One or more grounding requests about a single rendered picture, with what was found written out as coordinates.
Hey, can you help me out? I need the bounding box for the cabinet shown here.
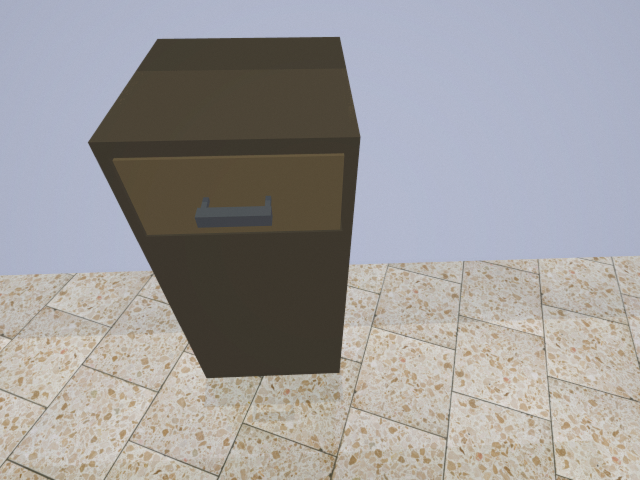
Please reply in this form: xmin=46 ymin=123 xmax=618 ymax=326
xmin=88 ymin=37 xmax=360 ymax=378

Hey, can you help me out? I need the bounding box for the handle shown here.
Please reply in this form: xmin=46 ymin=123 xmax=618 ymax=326
xmin=195 ymin=196 xmax=273 ymax=228

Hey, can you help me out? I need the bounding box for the drawer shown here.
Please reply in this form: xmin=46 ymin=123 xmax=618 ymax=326
xmin=112 ymin=153 xmax=344 ymax=235

